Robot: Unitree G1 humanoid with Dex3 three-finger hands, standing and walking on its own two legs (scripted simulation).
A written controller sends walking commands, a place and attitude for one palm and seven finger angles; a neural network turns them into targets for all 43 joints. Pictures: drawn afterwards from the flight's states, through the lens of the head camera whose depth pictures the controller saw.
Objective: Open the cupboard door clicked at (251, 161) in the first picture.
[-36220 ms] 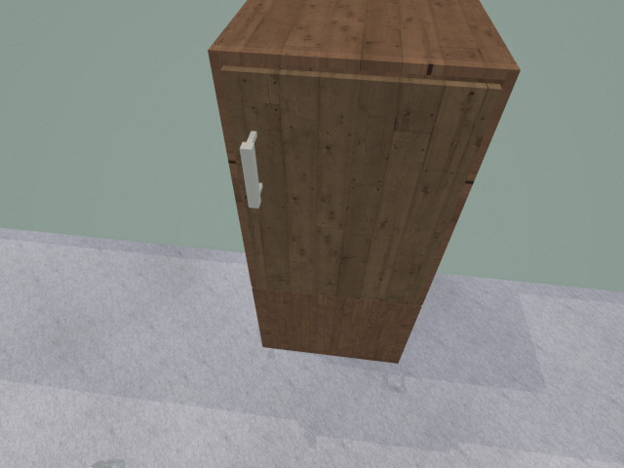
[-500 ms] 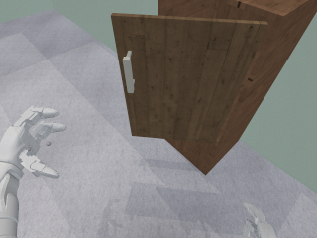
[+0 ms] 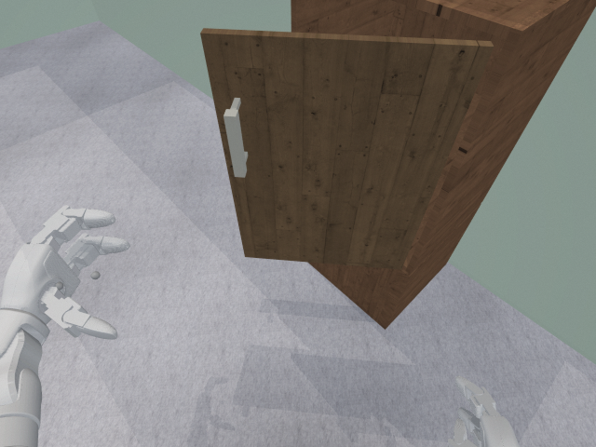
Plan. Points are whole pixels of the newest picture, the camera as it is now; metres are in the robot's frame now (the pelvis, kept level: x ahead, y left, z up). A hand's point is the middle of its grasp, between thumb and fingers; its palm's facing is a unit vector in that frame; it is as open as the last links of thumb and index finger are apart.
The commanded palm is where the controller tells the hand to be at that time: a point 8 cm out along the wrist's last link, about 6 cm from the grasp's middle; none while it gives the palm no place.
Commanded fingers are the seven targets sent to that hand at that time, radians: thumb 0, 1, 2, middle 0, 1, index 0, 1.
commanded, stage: move the hooked fingers beside the handle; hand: left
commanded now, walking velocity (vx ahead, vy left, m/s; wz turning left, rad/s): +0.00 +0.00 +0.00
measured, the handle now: (238, 138) +0.60 +0.15 +0.07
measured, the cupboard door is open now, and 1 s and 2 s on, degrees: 41 41 41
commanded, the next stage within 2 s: none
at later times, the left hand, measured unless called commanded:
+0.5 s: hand (138, 226) +0.37 +0.25 +0.09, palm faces -0.04 -1.00 -0.02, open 14.0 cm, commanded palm +0.35 +0.30 +0.09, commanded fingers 0.00 -0.50 0.30 -0.30 -1.20 -0.30 -1.20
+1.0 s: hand (164, 188) +0.44 +0.24 +0.09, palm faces -0.05 -1.00 -0.01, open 14.0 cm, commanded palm +0.43 +0.29 +0.08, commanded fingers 0.00 -0.50 0.30 -0.30 -1.20 -0.30 -1.20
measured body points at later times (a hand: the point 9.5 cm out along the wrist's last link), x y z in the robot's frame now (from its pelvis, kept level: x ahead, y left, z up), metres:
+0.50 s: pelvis +0.00 +0.00 +0.00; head +0.05 +0.00 +0.44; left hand +0.36 +0.30 +0.10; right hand +0.11 -0.26 -0.10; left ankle -0.01 +0.10 -0.72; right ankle +0.02 -0.11 -0.72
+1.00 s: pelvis +0.00 +0.00 -0.01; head +0.08 +0.01 +0.43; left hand +0.44 +0.29 +0.10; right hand +0.05 -0.27 -0.12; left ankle -0.01 +0.10 -0.72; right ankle +0.02 -0.11 -0.72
